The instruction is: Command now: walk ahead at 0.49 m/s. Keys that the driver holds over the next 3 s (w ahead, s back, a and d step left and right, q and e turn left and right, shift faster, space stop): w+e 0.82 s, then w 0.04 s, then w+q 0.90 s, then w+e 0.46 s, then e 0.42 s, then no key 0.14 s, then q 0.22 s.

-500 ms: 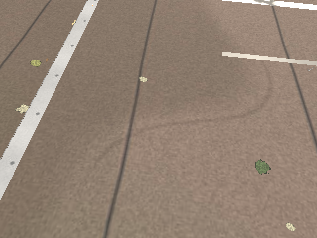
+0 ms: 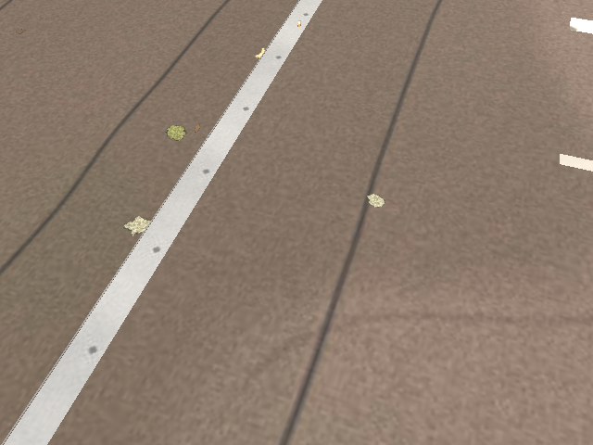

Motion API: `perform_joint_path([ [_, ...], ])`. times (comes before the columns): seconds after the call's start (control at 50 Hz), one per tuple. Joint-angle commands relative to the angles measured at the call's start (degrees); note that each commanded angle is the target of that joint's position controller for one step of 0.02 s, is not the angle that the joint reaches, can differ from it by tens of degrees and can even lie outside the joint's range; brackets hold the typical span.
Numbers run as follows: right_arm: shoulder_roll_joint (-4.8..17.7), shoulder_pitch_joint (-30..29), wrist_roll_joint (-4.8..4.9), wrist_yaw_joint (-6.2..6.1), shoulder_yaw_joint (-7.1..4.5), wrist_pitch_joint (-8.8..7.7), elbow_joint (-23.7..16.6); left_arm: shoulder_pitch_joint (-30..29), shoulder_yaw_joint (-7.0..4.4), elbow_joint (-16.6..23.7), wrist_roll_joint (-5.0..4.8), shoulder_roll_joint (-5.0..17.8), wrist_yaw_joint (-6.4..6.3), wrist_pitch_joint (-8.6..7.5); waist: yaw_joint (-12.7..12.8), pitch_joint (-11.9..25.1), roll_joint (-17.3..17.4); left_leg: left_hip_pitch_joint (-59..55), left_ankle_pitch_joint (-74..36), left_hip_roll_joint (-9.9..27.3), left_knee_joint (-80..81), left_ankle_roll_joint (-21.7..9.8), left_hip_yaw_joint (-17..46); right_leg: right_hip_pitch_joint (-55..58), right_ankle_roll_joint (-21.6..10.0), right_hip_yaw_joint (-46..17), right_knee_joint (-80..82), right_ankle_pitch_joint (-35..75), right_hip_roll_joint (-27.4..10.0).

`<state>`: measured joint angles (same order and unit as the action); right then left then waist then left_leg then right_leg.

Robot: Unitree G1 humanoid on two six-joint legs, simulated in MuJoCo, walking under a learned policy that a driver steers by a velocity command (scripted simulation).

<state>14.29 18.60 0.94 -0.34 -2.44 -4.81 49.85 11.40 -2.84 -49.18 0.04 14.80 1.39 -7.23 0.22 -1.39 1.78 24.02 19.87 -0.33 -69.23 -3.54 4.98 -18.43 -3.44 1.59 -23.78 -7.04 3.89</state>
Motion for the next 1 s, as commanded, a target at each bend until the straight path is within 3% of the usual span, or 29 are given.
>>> perform_joint_path([
  [0.02, 3.23, 0.85, -0.79, -0.18, -0.96, -1.01, -4.50, 1.18, -0.34, 1.96, 0.13, 4.07, 0.38, -0.35, -1.48, 2.24, -4.97, 10.25, -3.56, 6.47, 2.91, 0.34, 0.67, 7.63, -11.48, -20.21, 15.15, 1.02, -14.97],
  [0.1, 1.98, -7.27, -1.70, -0.50, -0.02, -1.36, -7.83, 5.03, -1.32, 0.93, -0.85, 7.77, -0.72, 0.16, -0.03, 0.04, -4.36, 10.57, -11.61, 6.27, 20.12, 3.08, -1.78, 4.28, -11.80, -15.26, 16.87, 5.26, -13.41],
  [0.16, 2.07, -13.92, -1.03, 0.02, 0.37, -1.86, -9.30, 8.15, -1.64, 0.26, -1.44, 9.12, -1.28, 0.88, 2.12, -0.02, -5.39, 5.10, -20.59, 3.24, 32.15, 4.55, -2.92, 2.87, -9.70, -12.81, 15.17, 5.41, -11.56],
  [0.22, 3.75, -18.38, -0.16, 0.53, 0.08, -2.32, -10.93, 11.66, -1.56, -0.59, -1.97, 9.02, -1.50, 1.63, 3.35, -0.02, -6.33, 2.18, -21.88, 1.74, 37.72, 4.93, -2.09, 5.39, -8.80, -15.92, 12.36, 1.91, -13.06],
  [0.26, 5.71, -18.55, 0.06, 0.76, -0.60, -2.80, -11.57, 11.62, -1.75, -0.37, -2.00, 9.43, -1.80, 2.19, 2.20, 0.34, -7.01, -0.87, -19.20, 1.53, 41.18, 4.12, -1.28, 7.58, -7.49, -19.12, 9.44, -1.52, -14.25],
  [0.3, 7.69, -12.74, -0.05, 0.52, -1.74, -3.15, -10.15, 10.76, -1.61, 0.31, -1.63, 8.71, -2.07, 2.77, -1.38, 2.43, -7.23, -9.80, -15.20, 1.47, 44.25, 2.39, -2.08, 6.89, -5.52, -19.68, 3.11, -0.97, -12.38],
  [0.32, 10.13, -5.34, -0.70, 0.08, -2.76, -3.42, -8.94, 9.64, -0.83, 1.39, -1.17, 6.31, -1.97, 2.72, -5.02, 7.06, -5.49, -20.78, -13.63, 5.83, 44.37, -0.05, 1.37, 2.40, -3.59, -17.42, -7.26, -0.59, -8.84],
  [0.34, 14.57, 4.77, -0.99, -0.33, -3.87, -3.03, -7.72, 9.95, 0.55, 3.25, 0.34, 1.71, -1.97, 2.46, -8.11, 15.69, 4.69, -35.24, -12.39, 17.66, 44.27, -3.27, 12.83, -6.95, -1.00, -10.52, -26.39, -14.25, -3.65],
  [0.36, 16.83, 6.40, -1.61, 0.23, -4.46, -2.19, -6.43, 16.51, 1.07, 5.36, -2.06, 0.11, -1.88, 1.57, -4.09, 19.25, 22.85, -44.45, 0.39, 27.10, 51.45, -11.11, 37.54, -24.47, -0.01, -7.35, -41.18, -27.47, -0.29],
  [0.38, 10.31, 3.05, -1.34, 0.54, -3.06, -2.41, -7.83, 15.04, -0.42, 3.76, -3.08, 6.55, -2.19, 1.71, -4.71, 12.98, 11.96, -38.67, 5.42, 24.82, 53.12, -9.88, 35.45, -28.54, 0.33, -11.07, -48.44, -23.39, -4.22],
  [0.4, 7.15, 0.09, -0.95, 0.59, -2.17, -2.45, -8.32, 10.67, -1.09, 4.29, -2.88, 8.13, -2.10, 2.12, -4.56, 7.60, 6.61, -32.40, 1.35, 22.27, 53.14, -7.57, 25.01, -28.90, 0.31, -10.44, -49.18, -17.81, -5.95],
  [0.42, 5.97, -3.59, -1.08, 0.86, -1.67, -2.42, -8.58, 9.56, -1.13, 4.23, -2.40, 6.86, -2.13, 2.68, -2.76, 5.21, 2.74, -26.47, -5.30, 19.25, 54.64, -6.48, 18.15, -26.04, 1.10, -9.65, -47.81, -13.41, -7.93],
  [0.44, 4.75, -5.85, -1.15, 0.96, -1.44, -2.28, -8.33, 8.23, -1.41, 4.78, -1.77, 6.22, -2.03, 3.14, -1.64, 2.90, 3.19, -22.79, -9.40, 17.13, 56.27, -6.09, 13.24, -25.12, 1.49, -9.38, -45.17, -10.72, -9.29],
  [0.46, 4.86, -6.67, -1.45, 0.93, -1.47, -2.32, -7.88, 8.03, -1.43, 5.30, -1.73, 5.10, -1.66, 3.69, -0.66, 1.79, 4.62, -19.58, -12.56, 15.83, 57.87, -5.65, 9.01, -22.78, 1.83, -8.73, -44.03, -8.88, -10.54],
  [0.5, 5.44, -6.08, -1.54, 0.90, -1.96, -2.78, -6.85, 7.08, -1.25, 6.39, -1.72, 3.50, -1.16, 4.43, -0.25, 1.42, 3.97, -18.04, -19.80, 14.91, 59.49, -6.48, 3.59, -22.37, 2.47, -7.59, -43.42, -5.98, -10.80],
  [0.6, 8.23, -4.32, -1.51, 0.10, -2.99, -2.43, -4.68, 0.65, -0.96, 10.11, -1.44, 2.61, -0.27, 4.65, -1.15, 0.00, 1.47, -19.96, -26.44, 15.21, 60.77, -6.91, -5.20, -25.05, 3.15, -7.11, -30.79, 4.24, -10.79],
  [0.68, 10.32, -2.12, -0.86, -0.34, -3.41, -1.63, -3.59, -7.76, -0.38, 13.61, -1.19, 2.04, 1.31, 4.41, -3.97, -2.30, 0.97, -21.77, -25.09, 15.56, 60.55, -5.74, -10.52, -22.96, 2.00, -2.75, -19.92, 9.59, -9.95],
  [0.76, 12.11, 0.03, 0.16, -0.38, -3.96, -0.22, -2.29, -12.07, -0.64, 17.00, -1.46, 3.11, 2.50, 4.58, -4.23, -3.49, 1.63, -27.77, -30.75, 17.55, 56.65, -3.96, -13.41, -21.98, -0.70, 0.54, -14.83, 2.60, -8.50],
  [0.8, 14.00, -0.60, 0.44, -0.68, -4.44, 0.50, -2.60, -9.41, -1.62, 17.42, -1.27, 4.94, 2.61, 4.90, -1.61, -0.38, 3.81, -28.75, -49.46, 17.33, 49.08, -2.78, -15.63, -14.40, -3.02, 4.08, -14.08, -3.37, -4.71],
  [0.82, 14.72, -1.03, 0.54, -0.90, -4.63, 1.00, -2.79, -3.83, -2.74, 16.31, -1.32, 6.79, 2.44, 5.07, 1.81, 3.02, 4.25, -28.01, -57.79, 16.47, 40.65, -2.05, -16.90, -6.67, -4.56, 5.69, -12.83, -4.76, -1.94],
  [0.84, 13.88, -0.86, 0.59, -1.12, -4.17, 1.21, -2.86, 5.91, -4.59, 13.62, -1.33, 9.73, 1.75, 5.21, 6.88, 8.15, 2.62, -22.06, -57.01, 14.31, 28.26, -0.43, -18.06, 8.44, -6.82, 5.24, -8.85, -1.05, 0.48],
  [0.86, 10.26, 0.86, -1.22, -0.96, -2.69, 0.69, -4.14, 14.16, -6.29, 11.84, -1.32, 14.89, 0.26, 5.72, 9.10, 13.75, -6.64, -5.41, -30.89, 11.28, 9.26, 2.04, -18.01, 27.13, -10.50, -10.43, -7.96, 1.25, -9.86],
  [0.88, 3.09, 7.15, -1.81, 0.33, -0.13, -1.28, -6.23, 11.58, -5.84, 12.67, -1.07, 19.01, 0.26, 4.86, 1.79, 21.69, -17.40, 15.88, 14.76, 0.67, -7.81, 4.22, -8.71, 42.14, -20.95, -43.39, 0.75, -8.05, -24.25],
  [0.9, 9.57, 0.79, 1.17, 1.06, -1.60, -2.85, -5.33, 14.32, -4.42, 12.22, -0.73, 12.85, 0.57, 4.35, 7.05, 22.92, -8.49, 20.37, 12.22, 2.38, -12.09, 3.18, -0.42, 40.37, -19.10, -44.99, 6.62, -10.45, -25.48],
  [0.92, 10.76, -3.65, 2.67, 1.10, -2.03, -3.15, -6.81, 11.06, -3.64, 11.77, -0.41, 10.84, 0.79, 3.74, 6.22, 13.73, -7.17, 22.99, 6.97, 4.88, -10.44, 2.03, -1.55, 32.55, -15.92, -34.62, 6.39, -4.45, -23.85],
  [0.94, 9.78, -4.78, 1.78, 0.50, -1.76, -2.95, -6.42, 6.42, -2.92, 12.07, -0.68, 8.86, 0.81, 3.41, 3.64, 9.34, -2.90, 19.86, 1.72, 7.87, -6.06, 1.78, -1.65, 23.11, -13.39, -26.46, 6.36, 1.97, -21.31],
  [0.96, 9.62, -4.54, 0.69, 0.18, -2.04, -2.28, -5.63, 2.84, -2.27, 12.29, -0.30, 6.66, 0.87, 3.08, 1.48, 6.45, -3.33, 16.32, -1.39, 9.44, -2.55, 2.02, -1.46, 16.12, -11.86, -20.29, 7.45, 6.56, -18.62],
  [1.0, 8.29, -0.43, 0.58, 0.32, -2.15, -0.34, -4.02, 0.93, -2.03, 11.76, 0.32, 5.48, 0.90, 2.00, -1.35, 5.78, -5.32, 10.52, -6.06, 10.69, 0.01, 2.41, -0.76, 10.04, -10.72, -14.28, 11.19, 9.80, -16.42],
])
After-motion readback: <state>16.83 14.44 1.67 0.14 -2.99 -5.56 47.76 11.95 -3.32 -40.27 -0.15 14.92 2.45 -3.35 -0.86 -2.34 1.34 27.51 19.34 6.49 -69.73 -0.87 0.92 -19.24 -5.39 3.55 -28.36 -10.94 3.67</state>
